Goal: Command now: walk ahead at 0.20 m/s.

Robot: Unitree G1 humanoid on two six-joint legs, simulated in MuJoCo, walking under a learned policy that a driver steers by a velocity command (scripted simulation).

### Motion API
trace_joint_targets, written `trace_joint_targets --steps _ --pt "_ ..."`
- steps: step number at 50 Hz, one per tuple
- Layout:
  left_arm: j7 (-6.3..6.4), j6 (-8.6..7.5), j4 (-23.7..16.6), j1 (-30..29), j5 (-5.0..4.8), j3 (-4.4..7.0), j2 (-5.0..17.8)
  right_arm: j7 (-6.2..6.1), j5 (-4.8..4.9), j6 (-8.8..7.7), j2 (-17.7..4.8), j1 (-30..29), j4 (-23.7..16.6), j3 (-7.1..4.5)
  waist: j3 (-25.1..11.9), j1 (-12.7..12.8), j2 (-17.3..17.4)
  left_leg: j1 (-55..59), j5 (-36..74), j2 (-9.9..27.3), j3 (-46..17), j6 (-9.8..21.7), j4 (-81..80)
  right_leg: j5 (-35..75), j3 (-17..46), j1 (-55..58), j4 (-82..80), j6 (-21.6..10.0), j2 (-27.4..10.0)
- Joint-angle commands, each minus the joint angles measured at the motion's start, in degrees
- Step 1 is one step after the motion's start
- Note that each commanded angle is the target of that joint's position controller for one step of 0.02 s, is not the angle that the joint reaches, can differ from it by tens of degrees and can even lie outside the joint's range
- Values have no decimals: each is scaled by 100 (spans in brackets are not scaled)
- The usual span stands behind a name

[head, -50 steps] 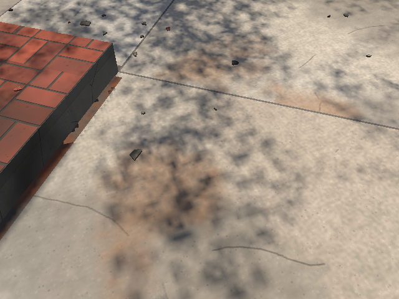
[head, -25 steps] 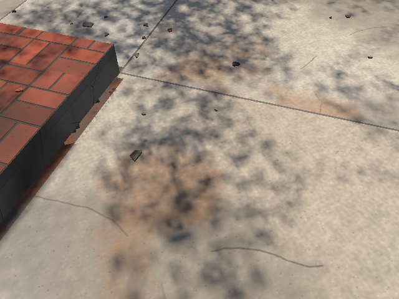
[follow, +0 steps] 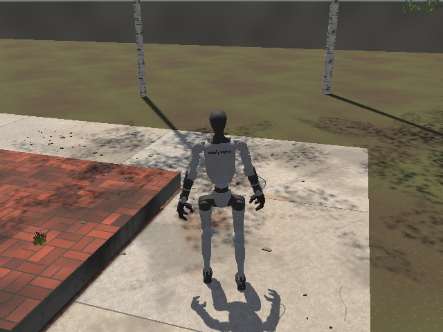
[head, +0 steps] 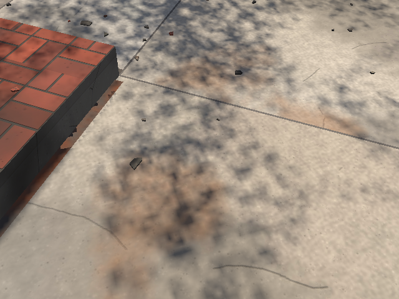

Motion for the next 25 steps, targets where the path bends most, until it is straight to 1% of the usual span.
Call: trace_joint_targets --steps 1,2,3,4,5,6,7,8,9,10,11,13,14,15,16,17,18,19,20,21,23,25 --pt "46 -152 -556 -190 -21 19 354 35 -118 -35 -1154 1397 192 -175 -190 -425 1296 1932 1256 2302 -3453 1485 -1596 -1278 231 -2647 2986 41 185" --pt "25 -152 -529 -237 -101 75 528 58 -88 -89 -897 917 30 -96 114 -273 977 1602 1571 2060 -2752 1325 -1512 -856 311 -2759 3243 -13 -23" --pt "22 -128 -448 -232 -78 99 508 81 -87 -97 -790 524 -99 -48 134 -135 855 1398 1917 1719 -2124 1089 -1506 -480 201 -2635 3160 -12 -204" --pt "39 -103 -432 -306 -24 126 506 76 -69 -79 -662 278 -182 1 204 -84 826 1292 2471 1517 -1704 933 -1531 -110 156 -2562 2889 20 -319" --pt "33 -80 -417 -348 9 136 442 50 -98 -48 -474 239 -170 70 176 -39 851 1120 3036 1276 -1264 824 -1538 217 93 -2261 2619 70 -366" --pt "17 -60 -387 -328 22 110 271 27 -158 -31 -350 308 -104 122 93 2 877 990 3565 1093 -930 777 -1468 496 9 -1937 2281 124 -348" --pt "10 -40 -383 -349 26 76 120 -5 -193 -12 -337 344 -58 146 5 31 867 963 3965 981 -705 789 -1385 644 -52 -1708 1841 181 -326" --pt "14 -25 -409 -460 29 43 34 -39 -204 13 -430 306 -47 143 -52 28 839 898 4207 911 -551 803 -1314 734 -115 -1471 1394 226 -290" --pt "28 -11 -456 -631 35 13 -11 -68 -203 42 -581 285 -42 120 -110 -13 810 835 4319 897 -493 833 -1261 787 -169 -1243 984 252 -246" --pt "43 14 -501 -779 37 0 6 -84 -184 75 -726 320 -18 89 -167 -72 807 834 4375 946 -527 885 -1216 817 -225 -1083 707 269 -196" --pt "57 49 -520 -847 28 5 67 -89 -155 109 -802 340 4 67 -214 -102 811 839 4324 1019 -603 934 -1198 889 -245 -943 510 270 -172" --pt "77 117 -500 -866 12 28 165 -81 -80 165 -764 262 22 67 -170 -74 795 761 3873 1086 -726 956 -1176 1187 -237 -654 73 195 -171" --pt "81 133 -465 -822 36 39 173 -73 -24 187 -701 164 23 78 -105 12 728 647 3450 1034 -729 882 -1114 1536 -258 -399 -352 107 -161" --pt "90 142 -434 -798 100 58 228 -53 23 199 -637 246 79 83 -34 60 575 537 2802 885 -723 714 -1070 2170 -197 -90 -880 1 -184" --pt "118 152 -402 -732 146 117 435 -33 -29 187 -555 438 133 95 -78 7 311 418 2031 667 -675 503 -987 3159 69 315 -984 -98 -409" --pt "139 161 -425 -783 112 180 727 -13 -142 168 -489 772 177 91 -152 -260 -118 196 1208 269 -451 289 -905 4028 237 663 -693 -269 -621" --pt "118 173 -369 -913 46 170 606 -32 -156 203 -261 1097 275 132 -251 -415 -411 202 782 101 -338 126 -1064 3863 240 685 -478 -509 -604" --pt "81 171 -372 -1020 -4 149 358 -58 -128 252 -304 889 279 137 -91 -252 -211 285 715 11 -235 29 -1004 3552 194 480 -475 -480 -464" --pt "62 153 -359 -1088 18 130 242 -85 -94 297 -368 698 242 121 -23 -195 -61 264 848 -5 -201 -5 -911 3556 177 402 -491 -409 -406" --pt "43 122 -341 -1132 45 133 242 -115 -89 344 -365 637 229 124 -60 -188 -37 319 1080 9 -204 2 -835 3680 165 389 -476 -370 -376" --pt "30 74 -243 -1089 43 154 255 -136 -127 409 -385 670 236 128 -194 -192 -26 496 1344 50 -219 -2 -775 3851 144 413 -456 -372 -359" --pt "27 68 -179 -1124 35 162 247 -149 -115 434 -405 637 245 127 -240 -181 17 623 1473 84 -231 -1 -737 3942 143 397 -442 -389 -359"
Keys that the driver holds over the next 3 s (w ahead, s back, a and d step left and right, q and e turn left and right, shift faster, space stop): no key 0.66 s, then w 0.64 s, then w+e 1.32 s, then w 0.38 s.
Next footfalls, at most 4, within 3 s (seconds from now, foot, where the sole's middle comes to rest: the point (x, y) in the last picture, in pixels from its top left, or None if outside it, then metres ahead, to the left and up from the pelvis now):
0.32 right None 0.19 -0.12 -0.77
1.44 left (164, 287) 0.55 0.12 -0.77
2.00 right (251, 230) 0.78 -0.19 -0.77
2.50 left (238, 158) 1.14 -0.15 -0.77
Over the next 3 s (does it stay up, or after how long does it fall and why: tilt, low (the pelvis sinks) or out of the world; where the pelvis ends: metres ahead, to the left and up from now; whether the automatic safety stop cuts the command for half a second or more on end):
stays up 1.11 -0.34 -0.01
